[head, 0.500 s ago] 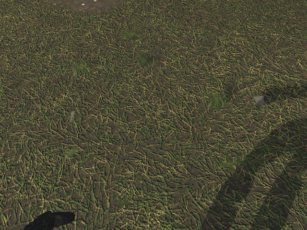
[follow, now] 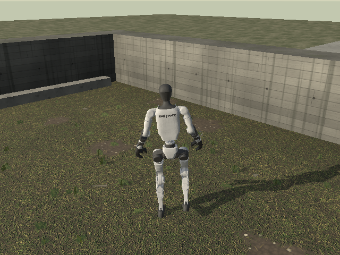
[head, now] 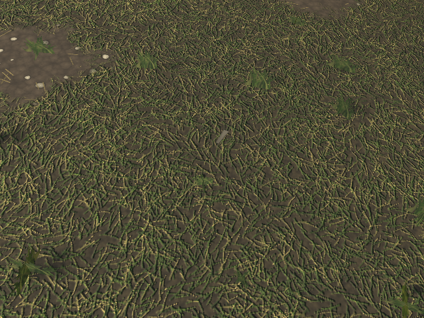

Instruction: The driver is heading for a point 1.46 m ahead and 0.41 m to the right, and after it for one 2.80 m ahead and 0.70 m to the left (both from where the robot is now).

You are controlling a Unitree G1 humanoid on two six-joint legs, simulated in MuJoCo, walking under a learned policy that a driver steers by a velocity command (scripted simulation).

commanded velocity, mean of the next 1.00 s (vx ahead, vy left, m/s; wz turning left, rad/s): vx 0.26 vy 0.00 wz -0.42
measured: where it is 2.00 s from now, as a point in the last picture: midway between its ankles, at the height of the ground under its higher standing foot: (312, 191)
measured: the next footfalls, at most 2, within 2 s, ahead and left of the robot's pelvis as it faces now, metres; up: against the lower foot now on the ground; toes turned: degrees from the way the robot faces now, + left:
right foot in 0.34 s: +0.00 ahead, -0.13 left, +0.00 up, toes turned -14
left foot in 0.88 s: +0.20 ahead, +0.04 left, +0.00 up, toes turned -31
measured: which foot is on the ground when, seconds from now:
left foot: down 0.00-0.36, up 0.38-0.86, down 0.88-1.00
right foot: up 0.00-0.32, down 0.34-0.88, up 0.90-1.00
